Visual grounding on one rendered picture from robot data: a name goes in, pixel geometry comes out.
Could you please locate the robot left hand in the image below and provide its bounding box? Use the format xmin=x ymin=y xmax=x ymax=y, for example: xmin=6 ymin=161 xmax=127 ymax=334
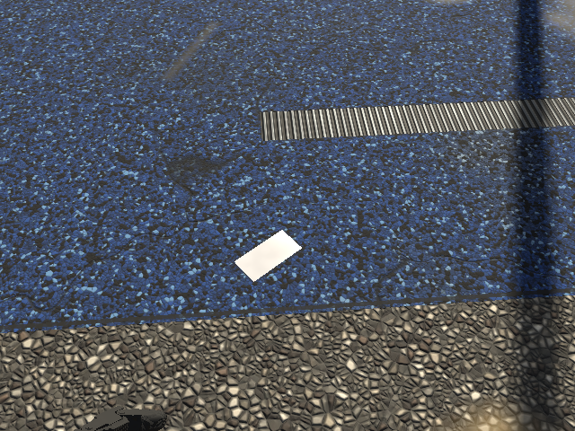
xmin=74 ymin=406 xmax=167 ymax=431

